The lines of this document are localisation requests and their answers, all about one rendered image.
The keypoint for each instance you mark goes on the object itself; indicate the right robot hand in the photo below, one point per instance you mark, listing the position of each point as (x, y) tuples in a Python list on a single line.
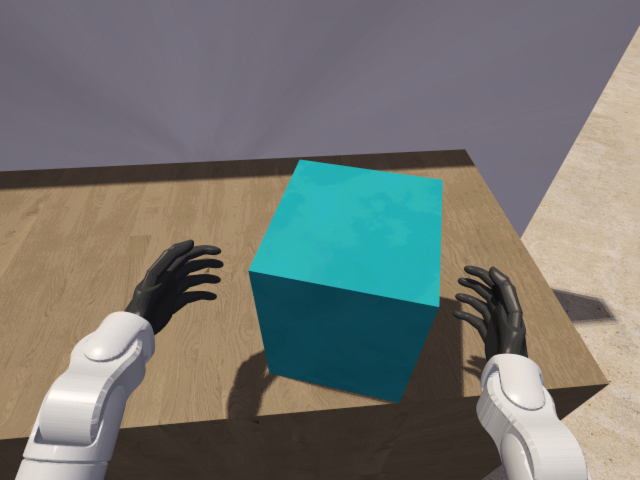
[(502, 330)]

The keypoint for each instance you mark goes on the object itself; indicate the carton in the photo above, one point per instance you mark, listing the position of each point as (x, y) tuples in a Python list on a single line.
[(346, 280)]

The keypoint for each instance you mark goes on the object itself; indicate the pedestal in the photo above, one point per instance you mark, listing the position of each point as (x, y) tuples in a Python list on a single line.
[(75, 243)]

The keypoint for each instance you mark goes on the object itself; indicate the left robot forearm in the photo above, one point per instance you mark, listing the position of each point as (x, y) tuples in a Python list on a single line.
[(76, 429)]

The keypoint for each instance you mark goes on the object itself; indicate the left robot hand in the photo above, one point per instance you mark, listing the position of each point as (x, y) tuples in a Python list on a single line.
[(162, 291)]

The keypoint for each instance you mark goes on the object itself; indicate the right robot forearm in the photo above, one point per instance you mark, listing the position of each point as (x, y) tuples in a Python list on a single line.
[(519, 414)]

